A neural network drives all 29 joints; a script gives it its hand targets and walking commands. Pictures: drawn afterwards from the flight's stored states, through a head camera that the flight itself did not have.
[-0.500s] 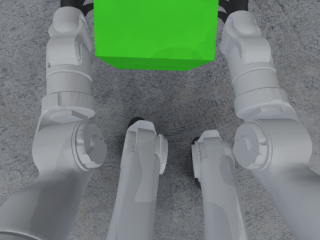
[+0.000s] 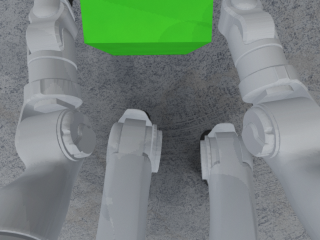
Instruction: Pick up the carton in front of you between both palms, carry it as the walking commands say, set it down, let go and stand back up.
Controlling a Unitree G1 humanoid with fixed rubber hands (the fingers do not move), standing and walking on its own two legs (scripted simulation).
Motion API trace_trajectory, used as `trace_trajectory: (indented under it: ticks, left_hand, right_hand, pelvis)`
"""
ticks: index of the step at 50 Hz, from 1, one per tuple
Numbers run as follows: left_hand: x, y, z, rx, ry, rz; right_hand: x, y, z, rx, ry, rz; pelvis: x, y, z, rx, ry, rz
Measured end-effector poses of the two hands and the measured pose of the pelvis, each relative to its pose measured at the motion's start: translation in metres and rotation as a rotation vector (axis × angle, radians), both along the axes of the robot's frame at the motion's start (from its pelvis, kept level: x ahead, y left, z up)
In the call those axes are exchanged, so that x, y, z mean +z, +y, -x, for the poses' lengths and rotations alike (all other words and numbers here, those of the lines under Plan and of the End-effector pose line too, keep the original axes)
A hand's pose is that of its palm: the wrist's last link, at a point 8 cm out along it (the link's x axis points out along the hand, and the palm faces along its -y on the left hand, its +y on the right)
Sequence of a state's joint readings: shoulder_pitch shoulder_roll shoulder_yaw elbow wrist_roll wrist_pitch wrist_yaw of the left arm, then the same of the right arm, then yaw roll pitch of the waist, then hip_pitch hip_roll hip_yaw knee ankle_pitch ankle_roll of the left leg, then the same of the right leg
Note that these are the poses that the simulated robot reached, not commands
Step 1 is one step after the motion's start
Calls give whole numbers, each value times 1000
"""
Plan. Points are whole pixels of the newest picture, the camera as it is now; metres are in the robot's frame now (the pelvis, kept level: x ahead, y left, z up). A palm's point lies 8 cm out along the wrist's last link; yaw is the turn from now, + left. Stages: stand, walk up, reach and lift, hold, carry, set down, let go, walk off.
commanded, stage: set down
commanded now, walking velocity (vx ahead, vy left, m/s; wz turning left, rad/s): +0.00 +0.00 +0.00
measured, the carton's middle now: (148, 1) +0.53 +0.14 -0.26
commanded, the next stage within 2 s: none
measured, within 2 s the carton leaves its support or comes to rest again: rests again in 0.18 s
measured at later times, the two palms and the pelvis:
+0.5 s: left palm (59, 0) +0.49 +0.29 -0.18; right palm out of the picture +0.56 -0.01 -0.19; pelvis -0.01 -0.01 -0.01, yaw +1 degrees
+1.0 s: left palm (60, 8) +0.48 +0.31 -0.22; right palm out of the picture +0.56 -0.04 -0.22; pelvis -0.01 +0.00 -0.02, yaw +1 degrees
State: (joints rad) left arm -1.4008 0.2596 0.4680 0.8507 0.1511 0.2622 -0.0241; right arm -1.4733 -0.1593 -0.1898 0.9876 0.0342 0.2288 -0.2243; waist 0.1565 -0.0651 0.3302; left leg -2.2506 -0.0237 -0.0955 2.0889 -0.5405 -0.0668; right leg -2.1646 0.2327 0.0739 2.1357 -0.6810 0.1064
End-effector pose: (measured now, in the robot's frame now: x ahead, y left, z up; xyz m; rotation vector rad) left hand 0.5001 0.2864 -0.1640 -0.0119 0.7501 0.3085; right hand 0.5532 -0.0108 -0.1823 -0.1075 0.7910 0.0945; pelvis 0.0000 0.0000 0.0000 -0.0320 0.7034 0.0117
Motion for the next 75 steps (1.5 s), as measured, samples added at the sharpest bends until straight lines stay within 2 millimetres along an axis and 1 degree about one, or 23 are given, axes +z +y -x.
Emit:
trace_trajectory:
  ticks: [8, 14, 29, 37, 43, 46, 48, 50, 53, 55, 58, 60, 63, 66, 70, 75]
  left_hand:
    - [-6, 2, 7, -3, 4, 9]
    - [-14, 6, 12, -7, 16, 13]
    - [-16, 9, 10, -46, 5, 25]
    - [-23, 8, 9, -50, 3, 32]
    - [-36, 9, 9, -32, -8, 49]
    - [-48, 12, 15, -18, 30, 39]
    - [-53, 19, 17, 10, 40, 19]
    - [-53, 26, 17, 33, 31, 2]
    - [-47, 38, 12, 53, 5, -21]
    - [-40, 43, 8, 61, -17, -21]
    - [-29, 44, 3, 55, -40, -7]
    - [-19, 43, 0, 49, -62, -5]
    - [1, 42, -6, 43, -101, 0]
    - [23, 42, -8, 36, -115, -1]
    - [57, 45, -5, 40, -117, -14]
    - [96, 47, -2, 41, -104, -12]
  right_hand:
    - [0, 1, -2, 24, -5, -6]
    - [-1, 3, -4, 52, -12, -14]
    - [-6, 2, -5, 71, -42, -65]
    - [-12, -1, -6, 84, -50, -79]
    - [-20, -1, -7, 93, -68, -67]
    - [-27, -10, -7, 89, -56, -20]
    - [-33, -22, -8, 66, -47, 5]
    - [-35, -34, -10, 43, -50, 21]
    - [-35, -47, -13, 22, -60, 32]
    - [-31, -49, -15, 24, -73, 37]
    - [-22, -46, -17, 26, -84, 32]
    - [-11, -41, -19, 25, -104, 27]
    - [11, -32, -23, 23, -132, 20]
    - [33, -26, -25, 15, -135, 28]
    - [67, -20, -28, 8, -136, 28]
    - [109, -19, -29, -3, -129, 31]
  pelvis:
    - [-4, -4, 6, -9, -21, -17]
    - [-5, -5, 9, -10, -44, -22]
    - [-13, -6, 14, 1, -88, -33]
    - [-16, -6, 14, 4, -104, -35]
    - [-19, -4, 13, 5, -121, -32]
    - [-20, -1, 11, 5, -116, -25]
    - [-20, 1, 10, 5, -112, -22]
    - [-21, 3, 10, 5, -108, -20]
    - [-24, 5, 10, 5, -107, -18]
    - [-25, 6, 11, 6, -106, -19]
    - [-24, 6, 12, 13, -107, -17]
    - [-22, 6, 12, 19, -103, -13]
    - [-15, 5, 13, 29, -97, -6]
    - [-4, 4, 13, 37, -83, 2]
    - [17, 5, 11, 46, -46, 13]
    - [47, 6, 8, 55, 10, 23]
